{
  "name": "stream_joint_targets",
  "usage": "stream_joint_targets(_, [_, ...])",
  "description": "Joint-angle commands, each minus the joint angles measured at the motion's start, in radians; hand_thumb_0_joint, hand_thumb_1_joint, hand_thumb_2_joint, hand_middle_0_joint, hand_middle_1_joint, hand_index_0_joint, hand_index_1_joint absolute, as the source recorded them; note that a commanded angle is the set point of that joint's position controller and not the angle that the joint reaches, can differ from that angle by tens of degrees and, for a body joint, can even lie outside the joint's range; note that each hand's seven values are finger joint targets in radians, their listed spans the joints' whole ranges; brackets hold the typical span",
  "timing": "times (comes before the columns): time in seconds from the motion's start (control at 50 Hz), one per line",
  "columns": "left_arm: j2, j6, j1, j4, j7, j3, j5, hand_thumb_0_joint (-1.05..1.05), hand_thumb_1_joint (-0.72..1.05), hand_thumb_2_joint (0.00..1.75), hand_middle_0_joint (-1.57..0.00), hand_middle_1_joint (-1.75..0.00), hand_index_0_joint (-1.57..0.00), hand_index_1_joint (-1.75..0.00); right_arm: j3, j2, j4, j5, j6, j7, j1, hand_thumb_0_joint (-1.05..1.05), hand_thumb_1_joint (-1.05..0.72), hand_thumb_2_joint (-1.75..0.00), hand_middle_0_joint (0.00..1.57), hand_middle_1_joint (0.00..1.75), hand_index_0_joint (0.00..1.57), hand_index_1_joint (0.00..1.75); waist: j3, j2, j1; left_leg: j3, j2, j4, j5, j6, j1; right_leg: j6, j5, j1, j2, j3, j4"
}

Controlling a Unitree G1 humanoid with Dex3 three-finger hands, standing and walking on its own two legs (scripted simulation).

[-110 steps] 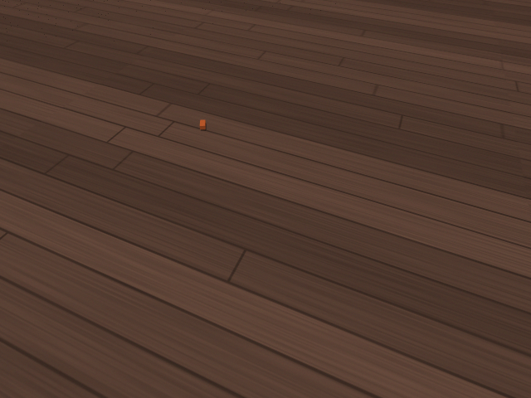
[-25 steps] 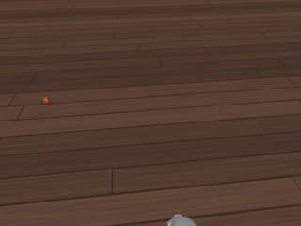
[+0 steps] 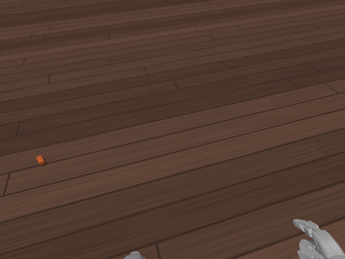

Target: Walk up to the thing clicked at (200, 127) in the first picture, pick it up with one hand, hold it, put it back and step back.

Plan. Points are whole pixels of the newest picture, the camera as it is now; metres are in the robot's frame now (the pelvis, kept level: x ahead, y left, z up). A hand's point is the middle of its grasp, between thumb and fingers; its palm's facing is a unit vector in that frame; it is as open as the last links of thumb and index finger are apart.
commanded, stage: walk up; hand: left
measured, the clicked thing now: (40, 160) +0.94 +0.95 -0.72
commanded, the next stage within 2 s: none
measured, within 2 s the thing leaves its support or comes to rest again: neither
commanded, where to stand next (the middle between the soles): +0.54 +1.08 m, yaw -46 degrees
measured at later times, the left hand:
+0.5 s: hand (2, 206) +0.31 +0.49 -0.09, palm faces -0.17 -0.79 -0.58, open 7.4 cm
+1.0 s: hand out of the picture +0.47 +0.67 -0.11, palm faces -0.38 -0.74 -0.55, open 7.4 cm
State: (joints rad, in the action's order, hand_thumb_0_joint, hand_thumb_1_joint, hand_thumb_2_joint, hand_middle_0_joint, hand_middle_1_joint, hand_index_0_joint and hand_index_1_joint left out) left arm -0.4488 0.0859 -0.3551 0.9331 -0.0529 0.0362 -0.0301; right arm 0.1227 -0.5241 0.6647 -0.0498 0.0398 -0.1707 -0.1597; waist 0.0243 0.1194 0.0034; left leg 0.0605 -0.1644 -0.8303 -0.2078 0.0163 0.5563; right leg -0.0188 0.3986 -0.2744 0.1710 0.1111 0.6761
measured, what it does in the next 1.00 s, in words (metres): steps to the left, turning right: right foot, then left foot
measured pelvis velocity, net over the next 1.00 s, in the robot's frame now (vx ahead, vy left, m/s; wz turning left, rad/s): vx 0.27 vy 0.43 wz -0.38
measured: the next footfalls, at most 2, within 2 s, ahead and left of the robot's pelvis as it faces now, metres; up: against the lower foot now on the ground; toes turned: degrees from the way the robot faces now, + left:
right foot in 0.40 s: +0.20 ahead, +0.07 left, +0.00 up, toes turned -19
left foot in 0.72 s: +0.35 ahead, +0.52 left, +0.00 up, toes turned -17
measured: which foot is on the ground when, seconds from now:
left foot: down 0.00-0.42, up 0.44-0.70, down 0.72-1.00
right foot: down 0.00-0.00, up 0.02-0.38, down 0.40-0.76, up 0.78-1.00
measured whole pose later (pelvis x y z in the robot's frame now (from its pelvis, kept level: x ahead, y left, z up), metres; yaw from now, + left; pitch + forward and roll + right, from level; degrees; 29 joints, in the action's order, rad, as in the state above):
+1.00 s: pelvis +0.27 +0.43 +0.01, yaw -22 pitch +1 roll -1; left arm -0.44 0.07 -0.27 0.86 -0.10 0.06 0.02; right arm 0.10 -0.42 0.70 -0.09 0.09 -0.06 -0.26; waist 0.14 0.06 0.10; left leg -0.08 -0.05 -0.81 -0.43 -0.03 0.39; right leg 0.04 0.38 -0.58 -0.01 -0.13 0.93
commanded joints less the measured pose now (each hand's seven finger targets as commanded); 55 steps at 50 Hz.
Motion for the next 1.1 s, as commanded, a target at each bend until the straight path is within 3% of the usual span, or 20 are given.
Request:
stream_joint_targets(0.0, [-0.182,0.000,0.220,-0.137,-0.050,0.063,-0.015,0.00,0.90,0.90,-0.20,-0.30,-0.20,-0.30,0.109,-0.231,0.067,-0.028,-0.014,0.061,-0.421,0.00,-0.90,-0.90,0.20,0.30,0.20,0.30,-0.039,0.263,0.294,0.221,-0.047,0.366,-0.488,-0.016,-0.508,0.095,0.234,-0.669,-0.222,-0.153,0.596])
stream_joint_targets(0.04, [-0.195,-0.012,0.025,-0.115,-0.069,0.054,0.008,0.00,0.90,0.90,-0.20,-0.30,-0.20,-0.30,0.122,-0.374,-0.012,0.015,-0.033,0.091,-0.085,0.00,-0.90,-0.90,0.20,0.30,0.20,0.30,-0.012,0.371,0.082,0.717,-0.251,0.761,-0.757,-0.097,-0.352,0.130,0.150,-0.660,-0.146,-0.050,0.836])
stream_joint_targets(0.14, [-0.301,-0.033,-0.047,0.022,-0.035,0.106,0.046,0.00,0.90,0.90,-0.20,-0.30,-0.20,-0.30,0.070,-0.157,-0.020,-0.017,-0.047,0.103,0.028,0.00,-0.90,-0.90,0.20,0.30,0.20,0.30,-0.041,0.140,0.015,0.154,-0.068,0.496,-0.360,-0.089,-0.271,0.069,-0.072,-0.452,-0.064,-0.070,0.576])
stream_joint_targets(0.28, [-0.208,-0.043,0.058,-0.030,-0.044,0.066,0.041,0.00,0.90,0.90,-0.20,-0.30,-0.20,-0.30,0.056,-0.098,-0.008,-0.037,-0.031,0.114,-0.109,0.00,-0.90,-0.90,0.20,0.30,0.20,0.30,-0.073,0.028,0.096,-0.054,-0.040,0.468,0.203,-0.040,-0.405,0.051,-0.094,-0.281,-0.128,-0.221,0.167])
stream_joint_targets(0.32, [-0.197,-0.043,-0.017,-0.014,-0.050,0.070,0.049,0.00,0.90,0.90,-0.20,-0.30,-0.20,-0.30,0.053,-0.087,-0.037,-0.041,-0.018,0.117,-0.068,0.00,-0.90,-0.90,0.20,0.30,0.20,0.30,-0.079,0.024,0.053,-0.121,-0.014,0.376,0.329,0.015,-0.349,0.066,-0.192,-0.106,-0.137,-0.245,0.006])
stream_joint_targets(0.36, [-0.231,-0.045,-0.272,0.052,-0.067,0.104,0.048,0.00,0.90,0.90,-0.20,-0.30,-0.20,-0.30,0.049,-0.083,-0.087,-0.031,-0.010,0.121,0.053,0.00,-0.90,-0.90,0.20,0.30,0.20,0.30,-0.151,-0.062,-0.109,-0.264,0.064,0.078,0.559,0.124,-0.146,0.104,-0.343,0.319,-0.147,-0.289,-0.245])
stream_joint_targets(0.38, [-0.291,-0.045,-0.318,0.053,-0.083,0.130,0.044,0.00,0.90,0.90,-0.20,-0.30,-0.20,-0.30,0.031,-0.040,-0.090,-0.016,-0.009,0.121,0.008,0.00,-0.90,-0.90,0.20,0.30,0.20,0.30,-0.155,-0.287,-0.147,-0.202,0.121,-0.178,0.012,0.154,0.128,0.180,-0.334,0.523,-0.008,-0.045,-0.293])
stream_joint_targets(0.4, [-0.340,-0.046,-0.239,-0.005,-0.094,0.141,0.041,0.00,0.90,0.90,-0.20,-0.30,-0.20,-0.30,0.022,-0.039,-0.091,-0.024,0.000,0.123,-0.074,0.00,-0.90,-0.90,0.20,0.30,0.20,0.30,-0.171,-0.340,-0.083,-0.043,0.127,-0.397,-0.374,0.161,0.313,0.292,-0.196,0.535,0.258,0.353,-0.284])
stream_joint_targets(0.44, [-0.380,-0.030,0.022,-0.094,-0.119,0.142,0.051,0.00,0.90,0.90,-0.20,-0.30,-0.20,-0.30,0.067,-0.155,-0.087,-0.032,0.029,0.129,-0.097,0.00,-0.90,-0.90,0.20,0.30,0.20,0.30,-0.053,-0.212,0.000,0.163,0.054,-0.726,-0.356,0.171,0.347,0.448,-0.012,0.267,0.463,0.609,-0.409])
stream_joint_targets(0.56, [-0.309,0.010,0.144,-0.120,-0.084,0.123,-0.001,0.00,0.90,0.90,-0.20,-0.30,-0.20,-0.30,0.044,-0.101,-0.011,-0.011,0.039,0.061,-0.119,0.00,-0.90,-0.90,0.20,0.30,0.20,0.30,0.052,-0.189,0.091,0.050,0.039,-0.358,-0.052,0.008,-0.034,0.172,-0.061,-0.209,0.016,-0.066,-0.292])
stream_joint_targets(0.64, [-0.379,0.008,0.103,-0.123,-0.063,0.149,-0.022,0.00,0.90,0.90,-0.20,-0.30,-0.20,-0.30,0.052,-0.093,-0.042,-0.005,0.037,0.044,-0.019,0.00,-0.90,-0.90,0.20,0.30,0.20,0.30,0.064,-0.306,0.046,-0.034,0.027,-0.062,-0.078,-0.002,-0.160,0.168,-0.058,-0.267,0.002,-0.099,-0.236])
stream_joint_targets(0.7, [-0.365,-0.002,0.151,-0.149,-0.057,0.147,-0.020,0.00,0.90,0.90,-0.20,-0.30,-0.20,-0.30,0.087,-0.113,0.015,-0.022,0.029,0.061,-0.188,0.00,-0.90,-0.90,0.20,0.30,0.20,0.30,-0.029,-0.255,0.143,-0.127,0.104,0.157,-0.133,-0.001,-0.384,0.133,-0.165,-0.326,-0.013,-0.111,0.006])
stream_joint_targets(0.72, [-0.277,-0.009,0.119,-0.149,-0.060,0.127,-0.021,0.00,0.90,0.90,-0.20,-0.30,-0.20,-0.30,0.104,-0.136,0.048,-0.041,0.020,0.074,-0.280,0.00,-0.90,-0.90,0.20,0.30,0.20,0.30,-0.068,-0.072,0.192,-0.108,0.146,0.237,-0.177,-0.008,-0.478,0.102,-0.161,-0.373,-0.085,-0.149,0.269])
stream_joint_targets(0.76, [-0.164,-0.014,0.119,-0.189,-0.086,0.089,0.010,0.00,0.90,0.90,-0.20,-0.30,-0.20,-0.30,0.115,-0.291,0.010,-0.044,-0.003,0.098,-0.206,0.00,-0.90,-0.90,0.20,0.30,0.20,0.30,-0.019,0.327,0.163,0.401,-0.145,0.433,0.065,-0.125,-0.454,0.076,0.273,-0.655,-0.280,-0.093,0.625])
stream_joint_targets(0.8, [-0.214,0.002,0.139,-0.156,-0.103,0.071,0.019,0.00,0.90,0.90,-0.20,-0.30,-0.20,-0.30,0.112,-0.263,-0.025,-0.024,-0.003,0.119,-0.089,0.00,-0.90,-0.90,0.20,0.30,0.20,0.30,0.008,0.271,0.129,0.467,-0.191,0.440,0.060,-0.259,-0.293,0.089,0.203,-0.572,-0.167,-0.049,0.673])
stream_joint_targets(0.84, [-0.248,0.001,0.026,-0.087,-0.084,0.101,0.056,0.00,0.90,0.90,-0.20,-0.30,-0.20,-0.30,0.070,-0.164,-0.062,-0.042,-0.005,0.126,-0.020,0.00,-0.90,-0.90,0.20,0.30,0.20,0.30,-0.017,0.186,0.078,0.208,-0.097,0.258,0.290,-0.258,-0.378,0.072,0.094,-0.551,-0.152,-0.081,0.599])
stream_joint_targets(0.92, [-0.207,-0.006,-0.045,-0.089,-0.065,0.091,0.058,0.00,0.90,0.90,-0.20,-0.30,-0.20,-0.30,0.053,-0.118,-0.106,-0.043,0.002,0.127,0.012,0.00,-0.90,-0.90,0.20,0.30,0.20,0.30,-0.083,0.177,0.063,0.093,-0.077,0.197,0.477,-0.267,-0.353,0.051,0.026,-0.317,-0.126,-0.201,0.278])
stream_joint_targets(0.98, [-0.215,-0.002,-0.283,-0.040,-0.080,0.108,0.037,0.00,0.90,0.90,-0.20,-0.30,-0.20,-0.30,0.034,-0.096,-0.157,-0.027,0.022,0.120,0.111,0.00,-0.90,-0.90,0.20,0.30,0.20,0.30,-0.146,0.025,-0.086,-0.064,0.034,-0.056,0.373,-0.178,-0.128,0.080,-0.334,0.138,-0.141,-0.178,-0.155])
stream_joint_targets(1.02, [-0.341,0.001,-0.307,-0.075,-0.099,0.153,-0.003,0.00,0.90,0.90,-0.20,-0.30,-0.20,-0.30,0.001,-0.009,-0.146,-0.005,0.031,0.112,-0.059,0.00,-0.90,-0.90,0.20,0.30,0.20,0.30,-0.222,-0.268,-0.061,-0.016,0.139,-0.358,-0.336,-0.076,0.245,0.128,-0.354,0.454,0.133,0.317,-0.168])
stream_joint_targets(1.08, [-0.341,-0.006,-0.054,-0.186,-0.102,0.143,0.004,0.00,0.90,0.90,-0.20,-0.30,-0.20,-0.30,0.048,-0.144,-0.098,-0.018,0.068,0.132,-0.113,0.00,-0.90,-0.90,0.20,0.30,0.20,0.30,-0.096,-0.104,0.010,0.105,0.072,-0.570,-0.352,-0.035,0.216,0.278,0.149,0.091,0.293,0.536,-0.344])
